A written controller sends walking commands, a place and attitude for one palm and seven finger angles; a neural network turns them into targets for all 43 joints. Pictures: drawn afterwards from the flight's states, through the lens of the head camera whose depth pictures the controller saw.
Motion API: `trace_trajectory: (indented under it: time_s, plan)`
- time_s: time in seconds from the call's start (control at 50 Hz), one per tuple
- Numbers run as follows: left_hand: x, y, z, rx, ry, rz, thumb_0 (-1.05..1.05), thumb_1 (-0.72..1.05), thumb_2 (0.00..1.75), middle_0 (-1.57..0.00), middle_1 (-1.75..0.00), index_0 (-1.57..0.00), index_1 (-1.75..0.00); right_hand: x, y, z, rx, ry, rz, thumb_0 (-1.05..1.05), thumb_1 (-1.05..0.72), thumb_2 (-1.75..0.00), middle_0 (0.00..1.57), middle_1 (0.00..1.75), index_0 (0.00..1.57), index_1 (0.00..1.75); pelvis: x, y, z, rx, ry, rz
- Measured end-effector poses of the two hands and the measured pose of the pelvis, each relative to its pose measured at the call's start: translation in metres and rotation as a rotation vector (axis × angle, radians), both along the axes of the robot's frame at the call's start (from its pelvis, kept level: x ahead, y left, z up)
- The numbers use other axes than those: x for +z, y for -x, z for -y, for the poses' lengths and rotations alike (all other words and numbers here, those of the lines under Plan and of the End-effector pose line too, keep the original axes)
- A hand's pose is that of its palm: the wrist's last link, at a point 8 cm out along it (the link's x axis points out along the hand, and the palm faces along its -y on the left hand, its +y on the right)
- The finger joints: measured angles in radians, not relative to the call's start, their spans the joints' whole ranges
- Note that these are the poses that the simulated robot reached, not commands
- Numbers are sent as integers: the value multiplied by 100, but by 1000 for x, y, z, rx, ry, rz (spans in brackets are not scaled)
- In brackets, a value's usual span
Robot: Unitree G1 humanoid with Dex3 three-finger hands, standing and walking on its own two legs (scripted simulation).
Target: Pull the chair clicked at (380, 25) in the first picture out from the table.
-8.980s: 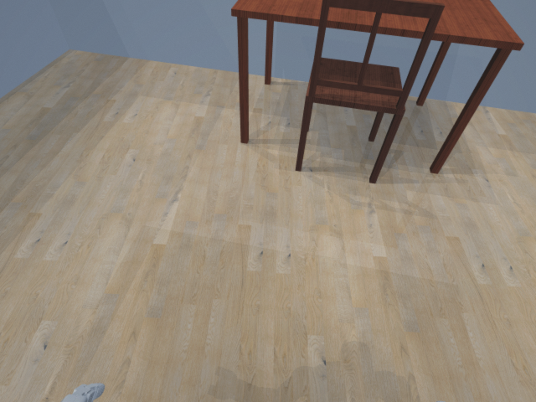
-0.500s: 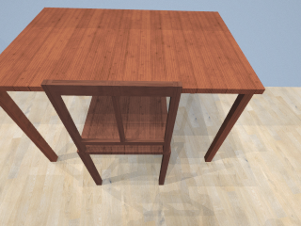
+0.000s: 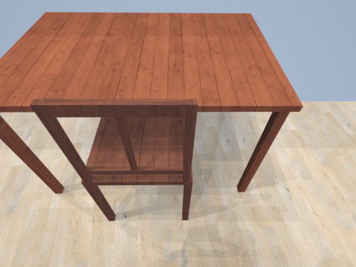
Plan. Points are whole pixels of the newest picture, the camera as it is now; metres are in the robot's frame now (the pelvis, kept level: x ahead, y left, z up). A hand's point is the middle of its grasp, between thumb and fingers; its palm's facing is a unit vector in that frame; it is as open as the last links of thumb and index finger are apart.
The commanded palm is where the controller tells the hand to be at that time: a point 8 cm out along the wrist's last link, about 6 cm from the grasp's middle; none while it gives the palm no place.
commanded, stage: come to a stop and stand still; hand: left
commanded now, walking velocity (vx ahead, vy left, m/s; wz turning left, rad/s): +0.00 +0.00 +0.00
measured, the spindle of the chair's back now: (127, 145) +0.47 +0.19 -0.08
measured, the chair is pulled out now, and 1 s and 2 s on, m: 0.00 0.00 0.00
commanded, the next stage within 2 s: look again from close up in 0.28 s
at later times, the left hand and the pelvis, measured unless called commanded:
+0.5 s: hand out of the picture -0.01 +0.16 -0.18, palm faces +0.04 -0.98 -0.18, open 7.3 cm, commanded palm none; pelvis +0.00 -0.01 +0.00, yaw +1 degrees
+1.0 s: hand out of the picture -0.02 +0.16 -0.18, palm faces +0.04 -0.99 -0.16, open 7.3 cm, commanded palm none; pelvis -0.01 +0.00 +0.00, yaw +1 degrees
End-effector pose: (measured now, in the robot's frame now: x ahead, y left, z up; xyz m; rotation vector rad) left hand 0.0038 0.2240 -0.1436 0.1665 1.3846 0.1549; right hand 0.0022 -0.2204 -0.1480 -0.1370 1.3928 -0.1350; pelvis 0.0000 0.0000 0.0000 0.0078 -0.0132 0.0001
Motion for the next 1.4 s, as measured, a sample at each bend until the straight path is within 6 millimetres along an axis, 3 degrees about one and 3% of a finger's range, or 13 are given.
trace_trajectory:
  time_s: [0.32, 0.76, 1.14, 1.28, 1.4]
  plan:
    - [-2, 16, 18, 25, 27, -14, 1, 92, 90, -20, -30, -20, -30, 5, -1, 12, 16, 13, -3, 1, -92, -90, 20, 30, 20, 30, 2, 2, 12, 11, 6, 3]
    - [-3, 26, 17, 36, 37, -20, 1, 92, 90, -20, -30, -20, -30, 6, 23, -6, -2, -14, -42, 1, -91, -90, 20, 30, 20, 30, 3, 7, 7, 14, 5, 6]
    - [-5, 35, 18, 45, 53, -41, 1, 91, 90, -20, -30, -20, -30, 6, 27, -12, -5, -13, -47, 1, -91, -90, 20, 30, 20, 30, 3, 9, 2, 16, 5, 3]
    - [-6, 35, 19, 50, 57, -43, 1, 91, 90, -19, -30, -20, -30, 5, 25, -12, -4, -13, -47, 1, -91, -90, 20, 30, 20, 30, 2, 6, 3, 18, 4, 5]
    - [-9, 31, 23, 61, 57, -62, 1, 91, 90, -19, -30, -20, -30, 0, 25, -7, -20, -23, -76, 1, -91, -90, 20, 30, 20, 30, -3, -9, 9, 22, -2, -2]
